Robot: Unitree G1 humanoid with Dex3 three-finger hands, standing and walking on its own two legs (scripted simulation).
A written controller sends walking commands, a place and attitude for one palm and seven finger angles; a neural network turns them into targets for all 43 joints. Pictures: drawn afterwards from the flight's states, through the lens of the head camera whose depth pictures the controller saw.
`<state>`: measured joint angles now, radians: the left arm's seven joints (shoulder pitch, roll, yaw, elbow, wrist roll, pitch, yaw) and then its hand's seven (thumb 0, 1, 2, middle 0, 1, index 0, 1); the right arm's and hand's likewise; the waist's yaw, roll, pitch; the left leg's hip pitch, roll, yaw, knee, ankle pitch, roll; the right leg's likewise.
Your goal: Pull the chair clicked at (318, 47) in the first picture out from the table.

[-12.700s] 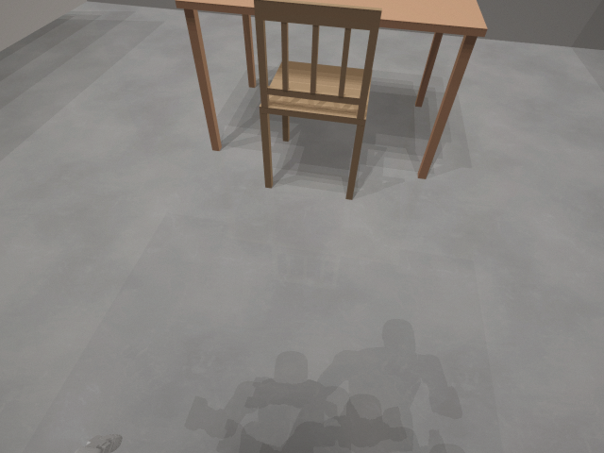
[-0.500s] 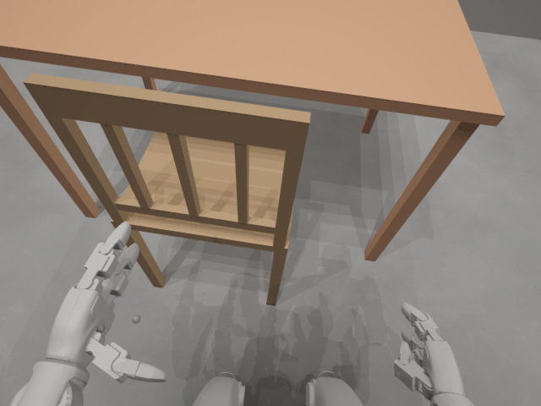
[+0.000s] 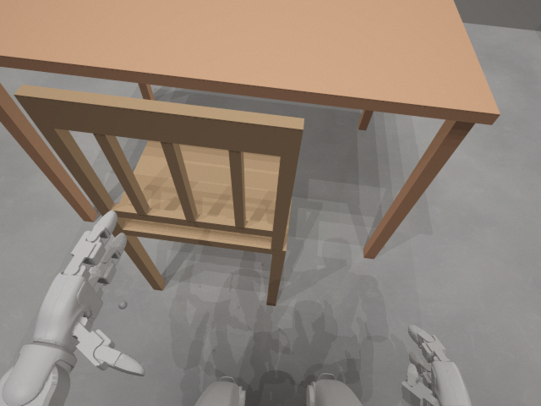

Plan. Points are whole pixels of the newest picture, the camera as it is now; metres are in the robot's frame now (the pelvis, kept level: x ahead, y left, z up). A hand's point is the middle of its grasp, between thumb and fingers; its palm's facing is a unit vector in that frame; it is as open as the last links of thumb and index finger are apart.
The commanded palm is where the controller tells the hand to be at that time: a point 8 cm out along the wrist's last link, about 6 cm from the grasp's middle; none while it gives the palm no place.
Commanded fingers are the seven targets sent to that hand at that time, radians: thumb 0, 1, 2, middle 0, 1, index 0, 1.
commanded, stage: raise the hand toward the chair's back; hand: left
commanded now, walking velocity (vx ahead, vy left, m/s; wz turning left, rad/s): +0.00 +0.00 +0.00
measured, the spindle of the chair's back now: (182, 183) +0.50 +0.19 -0.04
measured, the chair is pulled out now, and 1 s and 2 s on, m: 0.00 0.00 0.00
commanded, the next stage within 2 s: aim the fingers beside a spindle in 0.32 s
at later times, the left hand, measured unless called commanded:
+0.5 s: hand (129, 312) +0.23 +0.19 +0.04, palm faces -0.08 -1.00 -0.06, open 16.9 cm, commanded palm +0.22 +0.24 +0.04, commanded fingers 0.00 -0.50 0.30 -0.06 -0.08 -0.06 -0.08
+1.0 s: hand (170, 289) +0.27 +0.15 +0.02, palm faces -0.12 -0.99 -0.02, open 17.0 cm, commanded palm +0.27 +0.20 +0.02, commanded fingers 0.00 -0.50 0.30 -0.06 -0.08 -0.06 -0.08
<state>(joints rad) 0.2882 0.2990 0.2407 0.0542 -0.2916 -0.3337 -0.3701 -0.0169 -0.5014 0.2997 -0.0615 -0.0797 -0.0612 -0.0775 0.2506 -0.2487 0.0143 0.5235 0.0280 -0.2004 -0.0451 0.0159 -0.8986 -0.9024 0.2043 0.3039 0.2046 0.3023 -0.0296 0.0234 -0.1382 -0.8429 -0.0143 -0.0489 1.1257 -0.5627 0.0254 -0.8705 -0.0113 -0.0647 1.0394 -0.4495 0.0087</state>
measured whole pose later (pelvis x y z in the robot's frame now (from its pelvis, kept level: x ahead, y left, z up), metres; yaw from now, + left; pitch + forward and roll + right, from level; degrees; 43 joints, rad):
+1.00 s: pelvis -0.01 -0.01 -0.02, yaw +0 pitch +19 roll -2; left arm 0.12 0.24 0.13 0.17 -0.23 -0.38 -0.28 -0.02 -0.50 0.30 -0.06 -0.08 -0.06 -0.08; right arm 0.24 -0.25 0.02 0.52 0.02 -0.17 -0.03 0.01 -0.90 -0.90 0.20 0.30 0.20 0.30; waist -0.04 0.03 -0.15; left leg -0.94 -0.02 -0.05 1.19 -0.58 0.02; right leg -0.98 -0.02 -0.06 1.13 -0.47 0.00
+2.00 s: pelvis -0.01 -0.02 -0.04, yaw -1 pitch +23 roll -1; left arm -0.21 0.15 0.03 0.41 -0.10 -0.41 -0.06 -0.02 -0.50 0.30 -0.06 -0.08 -0.06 -0.08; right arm 0.22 -0.23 0.01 0.53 -0.01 -0.02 0.02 0.01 -0.90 -0.90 0.20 0.30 0.20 0.30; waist -0.07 0.02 -0.16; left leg -1.09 -0.01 -0.02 1.29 -0.60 0.01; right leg -1.15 -0.01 -0.04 1.25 -0.50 -0.01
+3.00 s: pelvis -0.02 -0.01 -0.04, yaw -1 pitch +24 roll -1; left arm -0.37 0.16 0.05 0.57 -0.09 -0.43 -0.03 -0.02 -0.50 0.30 -0.06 -0.08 -0.06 -0.08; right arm 0.24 -0.23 0.01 0.56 -0.01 -0.01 0.01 0.01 -0.90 -0.90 0.20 0.30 0.20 0.30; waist -0.09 0.02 -0.16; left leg -1.11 -0.02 -0.02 1.29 -0.60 0.02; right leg -1.16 -0.02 -0.04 1.24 -0.49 0.00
